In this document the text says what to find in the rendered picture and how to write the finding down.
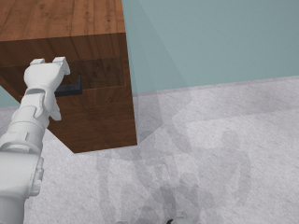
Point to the drawer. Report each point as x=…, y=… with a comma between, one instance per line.
x=95, y=73

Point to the left robot forearm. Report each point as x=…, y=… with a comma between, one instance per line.
x=28, y=124

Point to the left robot upper arm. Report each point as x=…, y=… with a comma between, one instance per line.
x=21, y=177

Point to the handle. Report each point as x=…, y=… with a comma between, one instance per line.
x=69, y=89

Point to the right robot shin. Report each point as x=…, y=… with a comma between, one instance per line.
x=178, y=217

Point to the cabinet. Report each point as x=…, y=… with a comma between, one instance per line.
x=99, y=118

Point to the robot left hand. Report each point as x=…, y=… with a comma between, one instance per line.
x=48, y=75

